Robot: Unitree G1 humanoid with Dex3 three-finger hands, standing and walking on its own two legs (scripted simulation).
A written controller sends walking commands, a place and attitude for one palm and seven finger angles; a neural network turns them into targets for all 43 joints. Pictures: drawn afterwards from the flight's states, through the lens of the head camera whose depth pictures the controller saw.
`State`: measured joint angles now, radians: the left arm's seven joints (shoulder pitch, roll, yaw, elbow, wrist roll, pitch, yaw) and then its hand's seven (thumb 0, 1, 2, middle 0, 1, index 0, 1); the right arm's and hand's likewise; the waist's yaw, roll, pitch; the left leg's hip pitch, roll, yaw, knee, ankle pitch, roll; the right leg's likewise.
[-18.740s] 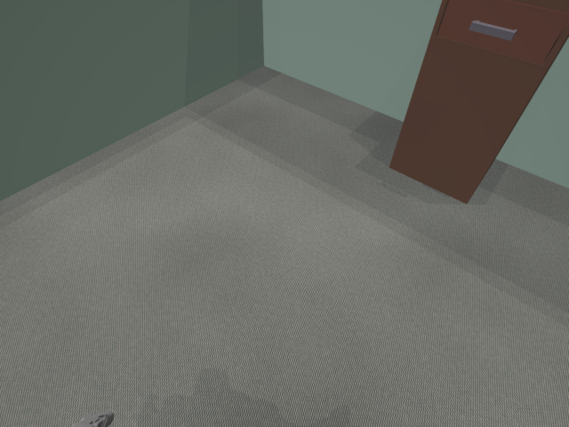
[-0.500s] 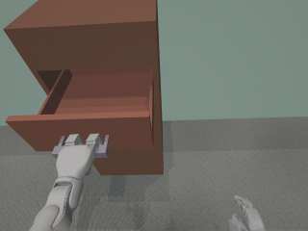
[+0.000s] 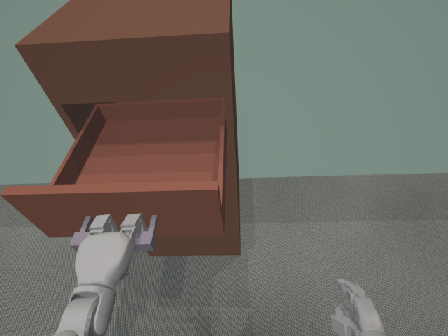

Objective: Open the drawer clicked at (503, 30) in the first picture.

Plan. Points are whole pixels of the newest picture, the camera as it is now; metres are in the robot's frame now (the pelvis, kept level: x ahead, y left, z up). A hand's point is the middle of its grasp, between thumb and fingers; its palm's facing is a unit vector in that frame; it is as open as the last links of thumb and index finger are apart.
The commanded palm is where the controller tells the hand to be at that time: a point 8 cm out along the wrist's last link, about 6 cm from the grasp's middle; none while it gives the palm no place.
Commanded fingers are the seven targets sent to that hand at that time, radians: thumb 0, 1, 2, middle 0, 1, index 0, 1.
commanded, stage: pull the drawer open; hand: left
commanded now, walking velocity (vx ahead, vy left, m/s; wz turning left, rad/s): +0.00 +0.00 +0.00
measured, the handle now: (117, 230) +0.29 +0.24 +0.03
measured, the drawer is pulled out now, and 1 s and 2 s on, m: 0.27 0.30 0.30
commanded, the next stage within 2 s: open the thumb to release the handle in 0.44 s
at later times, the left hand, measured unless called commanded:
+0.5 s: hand (117, 282) +0.20 +0.21 +0.01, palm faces +0.00 -0.11 -0.99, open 6.1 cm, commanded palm +0.15 +0.23 +0.07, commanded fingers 0.00 0.90 0.90 -0.40 -1.35 -0.40 -1.35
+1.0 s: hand (109, 279) +0.20 +0.23 +0.01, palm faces +0.02 -0.10 -0.99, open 11.4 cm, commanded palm +0.18 +0.23 +0.07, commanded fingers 0.00 -0.50 0.30 -0.30 -1.20 -0.30 -1.20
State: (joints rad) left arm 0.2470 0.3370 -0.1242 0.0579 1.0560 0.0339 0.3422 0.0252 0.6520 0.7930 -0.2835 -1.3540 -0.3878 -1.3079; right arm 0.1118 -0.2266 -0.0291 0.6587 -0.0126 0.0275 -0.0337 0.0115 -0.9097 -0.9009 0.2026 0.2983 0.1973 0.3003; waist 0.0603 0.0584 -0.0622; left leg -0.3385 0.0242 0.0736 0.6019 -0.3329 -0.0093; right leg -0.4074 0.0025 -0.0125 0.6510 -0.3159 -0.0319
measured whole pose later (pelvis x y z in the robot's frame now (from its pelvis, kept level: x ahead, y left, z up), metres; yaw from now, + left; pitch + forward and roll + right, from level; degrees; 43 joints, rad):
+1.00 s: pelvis +0.00 +0.00 -0.01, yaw +1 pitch +5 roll +1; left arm 0.36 0.34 -0.11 -0.08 1.05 0.05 0.33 0.01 -0.12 0.46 -0.33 -1.25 -0.34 -1.25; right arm 0.09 -0.22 -0.01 0.64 -0.04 0.04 -0.02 0.01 -0.91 -0.90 0.20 0.30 0.20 0.30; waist 0.09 0.06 -0.06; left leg -0.38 0.02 0.04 0.67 -0.37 -0.01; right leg -0.43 0.00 -0.04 0.71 -0.36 -0.03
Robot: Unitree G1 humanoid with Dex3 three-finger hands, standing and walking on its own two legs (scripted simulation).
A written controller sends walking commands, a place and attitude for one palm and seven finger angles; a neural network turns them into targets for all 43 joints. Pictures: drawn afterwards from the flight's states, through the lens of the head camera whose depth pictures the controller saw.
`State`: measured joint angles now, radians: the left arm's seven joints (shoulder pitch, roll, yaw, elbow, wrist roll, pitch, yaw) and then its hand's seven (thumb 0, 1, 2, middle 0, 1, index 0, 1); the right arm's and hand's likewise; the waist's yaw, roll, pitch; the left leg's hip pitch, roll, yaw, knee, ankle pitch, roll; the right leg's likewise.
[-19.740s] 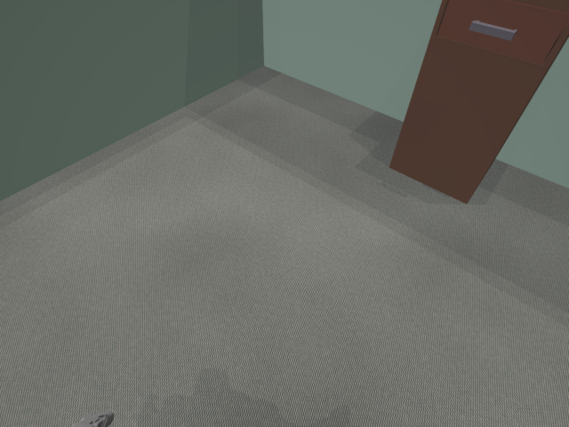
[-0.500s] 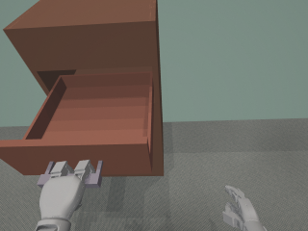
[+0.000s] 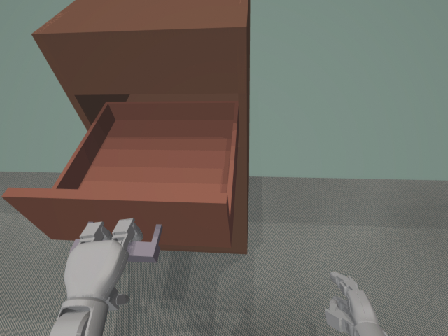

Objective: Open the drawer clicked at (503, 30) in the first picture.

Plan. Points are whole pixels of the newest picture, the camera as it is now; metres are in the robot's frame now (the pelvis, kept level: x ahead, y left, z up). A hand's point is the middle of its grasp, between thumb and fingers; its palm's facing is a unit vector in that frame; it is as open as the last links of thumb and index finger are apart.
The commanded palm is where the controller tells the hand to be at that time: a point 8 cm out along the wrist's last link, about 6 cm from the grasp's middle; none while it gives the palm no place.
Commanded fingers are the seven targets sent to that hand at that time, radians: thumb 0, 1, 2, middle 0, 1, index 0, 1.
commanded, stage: open the thumb to release the handle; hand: left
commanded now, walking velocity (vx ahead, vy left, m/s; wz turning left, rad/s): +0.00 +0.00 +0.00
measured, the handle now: (119, 239) +0.26 +0.23 +0.04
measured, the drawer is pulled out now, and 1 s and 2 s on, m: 0.30 0.30 0.30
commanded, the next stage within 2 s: lift the hand off the handle in 0.04 s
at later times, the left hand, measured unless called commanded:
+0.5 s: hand (119, 266) +0.22 +0.22 +0.02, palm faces +0.04 -0.10 -0.99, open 13.6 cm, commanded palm +0.19 +0.23 +0.08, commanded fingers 0.00 -0.50 0.30 -0.30 -1.20 -0.30 -1.20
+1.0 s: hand (102, 248) +0.22 +0.23 +0.09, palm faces +0.07 -0.10 -0.99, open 13.4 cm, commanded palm +0.19 +0.23 +0.15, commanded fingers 0.00 -0.50 0.30 -0.30 -1.20 -0.30 -1.20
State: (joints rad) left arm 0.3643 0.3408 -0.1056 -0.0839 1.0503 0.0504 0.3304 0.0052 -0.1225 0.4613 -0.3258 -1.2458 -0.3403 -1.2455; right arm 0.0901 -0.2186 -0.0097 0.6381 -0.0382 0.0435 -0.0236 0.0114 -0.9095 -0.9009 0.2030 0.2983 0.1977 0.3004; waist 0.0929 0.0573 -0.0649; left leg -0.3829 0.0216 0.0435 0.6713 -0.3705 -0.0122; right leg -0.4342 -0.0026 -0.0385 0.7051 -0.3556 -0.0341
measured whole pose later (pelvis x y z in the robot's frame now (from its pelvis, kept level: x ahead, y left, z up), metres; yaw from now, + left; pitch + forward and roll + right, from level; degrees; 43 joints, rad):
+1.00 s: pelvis -0.01 +0.01 +0.02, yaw +0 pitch -1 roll +1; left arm 0.25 0.40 -0.13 -0.19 0.98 0.11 0.18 0.00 -0.49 0.30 -0.33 -1.21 -0.38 -1.24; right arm 0.07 -0.23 0.01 0.66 -0.01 0.06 -0.04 0.01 -0.91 -0.90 0.20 0.30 0.20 0.30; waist 0.11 0.09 -0.01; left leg -0.20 0.01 0.04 0.49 -0.28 0.00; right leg -0.25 -0.01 -0.04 0.52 -0.26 -0.02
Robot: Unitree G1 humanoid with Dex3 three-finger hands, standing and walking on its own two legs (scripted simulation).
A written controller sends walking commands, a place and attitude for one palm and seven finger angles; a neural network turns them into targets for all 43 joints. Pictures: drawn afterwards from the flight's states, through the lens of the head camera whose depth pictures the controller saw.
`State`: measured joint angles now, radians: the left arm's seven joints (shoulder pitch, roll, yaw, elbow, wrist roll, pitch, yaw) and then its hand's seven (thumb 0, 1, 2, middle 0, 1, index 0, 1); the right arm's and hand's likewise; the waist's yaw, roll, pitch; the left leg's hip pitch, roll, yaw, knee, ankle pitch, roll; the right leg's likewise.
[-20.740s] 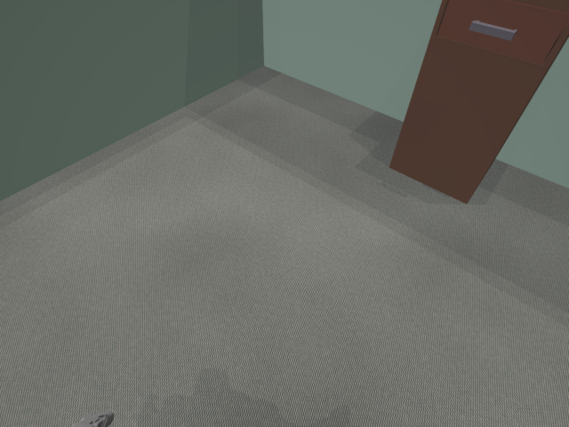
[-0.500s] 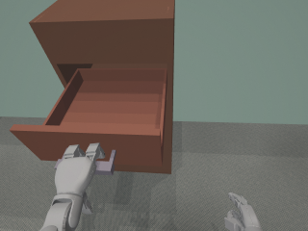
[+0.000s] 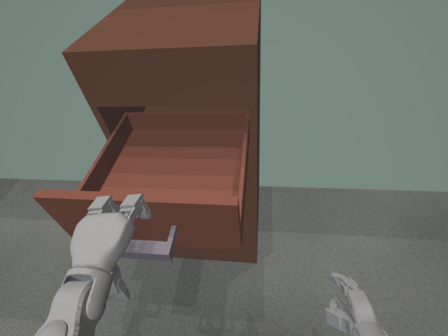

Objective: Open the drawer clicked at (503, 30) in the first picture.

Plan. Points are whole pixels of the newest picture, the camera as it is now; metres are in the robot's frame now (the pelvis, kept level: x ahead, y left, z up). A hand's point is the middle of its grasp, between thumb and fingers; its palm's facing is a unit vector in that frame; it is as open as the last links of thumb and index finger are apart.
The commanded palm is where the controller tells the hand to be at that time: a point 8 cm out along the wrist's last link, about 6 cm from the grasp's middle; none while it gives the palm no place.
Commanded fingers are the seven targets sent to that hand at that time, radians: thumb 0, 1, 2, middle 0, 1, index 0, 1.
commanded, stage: lift the hand off the handle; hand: left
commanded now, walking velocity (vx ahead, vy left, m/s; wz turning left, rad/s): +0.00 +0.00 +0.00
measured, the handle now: (138, 238) +0.27 +0.22 +0.02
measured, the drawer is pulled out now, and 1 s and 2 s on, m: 0.30 0.30 0.30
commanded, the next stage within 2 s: draw the hand back to the body in 0.74 s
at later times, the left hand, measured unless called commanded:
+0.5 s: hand (111, 216) +0.24 +0.21 +0.15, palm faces +0.15 -0.10 -0.98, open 13.8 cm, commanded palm +0.20 +0.21 +0.21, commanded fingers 0.00 -0.50 0.30 -0.30 -1.20 -0.30 -1.20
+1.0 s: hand (102, 219) +0.22 +0.21 +0.16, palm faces +0.14 -0.09 -0.99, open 13.8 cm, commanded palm +0.18 +0.22 +0.22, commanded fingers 0.00 -0.50 0.30 -0.30 -1.20 -0.30 -1.20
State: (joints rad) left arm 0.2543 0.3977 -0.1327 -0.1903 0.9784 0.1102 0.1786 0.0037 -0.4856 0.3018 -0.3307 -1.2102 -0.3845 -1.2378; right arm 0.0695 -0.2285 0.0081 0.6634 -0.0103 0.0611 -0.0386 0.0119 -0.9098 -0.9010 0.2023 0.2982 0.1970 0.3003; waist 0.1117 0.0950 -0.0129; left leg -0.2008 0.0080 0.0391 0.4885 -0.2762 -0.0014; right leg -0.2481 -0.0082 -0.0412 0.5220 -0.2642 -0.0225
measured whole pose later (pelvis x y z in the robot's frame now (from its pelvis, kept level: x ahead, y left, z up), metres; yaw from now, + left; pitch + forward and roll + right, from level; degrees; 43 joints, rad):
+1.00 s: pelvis -0.02 -0.01 +0.01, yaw +1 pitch -4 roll +1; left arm 0.15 0.52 -0.04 -0.40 0.83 0.15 -0.06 0.00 -0.49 0.30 -0.32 -1.20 -0.32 -1.21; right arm 0.05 -0.27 0.04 0.64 0.03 0.08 0.01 0.01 -0.91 -0.90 0.20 0.30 0.20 0.30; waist 0.11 0.14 0.02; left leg -0.11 0.01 0.03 0.39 -0.21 -0.01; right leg -0.15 0.00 -0.05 0.43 -0.20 -0.03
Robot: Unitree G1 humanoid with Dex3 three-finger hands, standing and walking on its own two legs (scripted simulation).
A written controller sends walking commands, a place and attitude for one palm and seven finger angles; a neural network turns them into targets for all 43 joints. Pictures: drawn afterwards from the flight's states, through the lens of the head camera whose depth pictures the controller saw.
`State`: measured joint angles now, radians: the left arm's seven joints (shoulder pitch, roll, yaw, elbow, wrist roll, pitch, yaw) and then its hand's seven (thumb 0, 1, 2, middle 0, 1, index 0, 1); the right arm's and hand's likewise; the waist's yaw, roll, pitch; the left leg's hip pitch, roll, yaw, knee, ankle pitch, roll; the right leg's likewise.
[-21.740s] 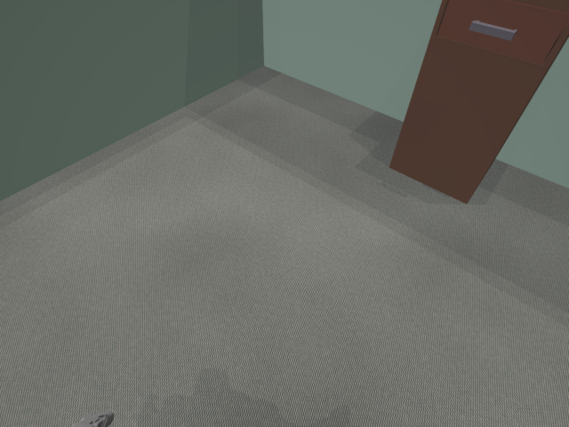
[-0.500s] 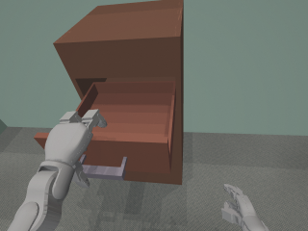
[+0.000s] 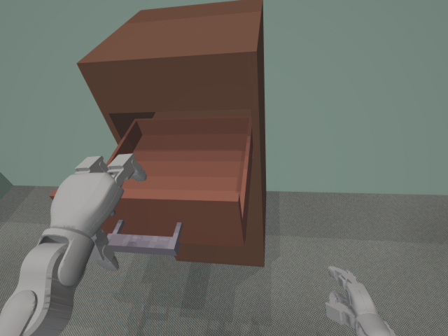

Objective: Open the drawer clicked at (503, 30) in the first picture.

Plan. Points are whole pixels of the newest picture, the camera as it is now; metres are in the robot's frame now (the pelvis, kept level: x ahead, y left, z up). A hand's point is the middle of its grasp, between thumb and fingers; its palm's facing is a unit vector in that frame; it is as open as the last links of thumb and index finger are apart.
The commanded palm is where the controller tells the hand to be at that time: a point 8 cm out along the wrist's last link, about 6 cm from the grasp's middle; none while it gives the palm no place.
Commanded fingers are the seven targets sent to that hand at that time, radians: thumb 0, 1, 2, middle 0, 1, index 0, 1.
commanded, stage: draw the hand back to the body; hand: left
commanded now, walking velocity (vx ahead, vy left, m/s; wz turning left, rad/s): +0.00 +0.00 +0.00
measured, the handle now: (145, 234) +0.29 +0.23 +0.01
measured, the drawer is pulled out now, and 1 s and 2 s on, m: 0.30 0.30 0.30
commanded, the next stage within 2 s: step back with the hand held close in 1.44 s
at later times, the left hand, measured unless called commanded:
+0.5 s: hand (97, 224) +0.21 +0.22 +0.16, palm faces +0.19 -0.40 -0.90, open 13.8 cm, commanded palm +0.17 +0.25 +0.21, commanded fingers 0.00 -0.36 0.36 -0.29 -1.11 -0.29 -1.11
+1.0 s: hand (85, 205) +0.22 +0.23 +0.20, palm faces +0.39 -0.83 -0.40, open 10.8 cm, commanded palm +0.17 +0.28 +0.21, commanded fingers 0.00 0.51 0.74 -0.23 -0.55 -0.23 -0.55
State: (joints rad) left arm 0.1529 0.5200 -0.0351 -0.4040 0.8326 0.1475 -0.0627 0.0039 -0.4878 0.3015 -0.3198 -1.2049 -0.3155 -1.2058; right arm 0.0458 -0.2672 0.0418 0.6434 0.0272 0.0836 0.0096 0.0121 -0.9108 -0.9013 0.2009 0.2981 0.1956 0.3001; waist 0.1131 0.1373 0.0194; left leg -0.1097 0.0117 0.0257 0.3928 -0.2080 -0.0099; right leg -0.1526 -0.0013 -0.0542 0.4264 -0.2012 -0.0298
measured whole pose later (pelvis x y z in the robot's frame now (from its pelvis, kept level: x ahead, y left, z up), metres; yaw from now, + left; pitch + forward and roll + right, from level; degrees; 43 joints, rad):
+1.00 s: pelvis +0.03 +0.01 +0.00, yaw +0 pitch -4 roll +0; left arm 0.47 0.34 0.30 -0.55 -0.05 -0.14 0.10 0.00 0.18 0.59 -0.26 -0.77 -0.26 -0.77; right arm 0.18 -0.22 0.01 0.65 0.00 -0.14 -0.07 0.01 -0.91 -0.90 0.20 0.30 0.20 0.30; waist 0.06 0.07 0.05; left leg -0.06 0.02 0.02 0.40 -0.26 -0.01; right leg -0.08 0.01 -0.06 0.38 -0.23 -0.02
